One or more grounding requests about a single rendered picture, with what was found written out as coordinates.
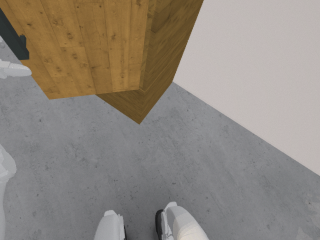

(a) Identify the handle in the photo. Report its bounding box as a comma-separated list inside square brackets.
[0, 8, 30, 60]

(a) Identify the robot left hand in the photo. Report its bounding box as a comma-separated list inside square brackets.
[0, 36, 32, 79]

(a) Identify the right robot shin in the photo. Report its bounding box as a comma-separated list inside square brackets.
[161, 201, 177, 240]

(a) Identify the cupboard door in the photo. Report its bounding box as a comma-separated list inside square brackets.
[0, 0, 149, 100]

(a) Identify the right robot thigh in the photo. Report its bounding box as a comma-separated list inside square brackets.
[161, 206, 209, 240]

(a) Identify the robot left upper arm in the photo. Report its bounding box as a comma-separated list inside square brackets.
[0, 144, 17, 240]

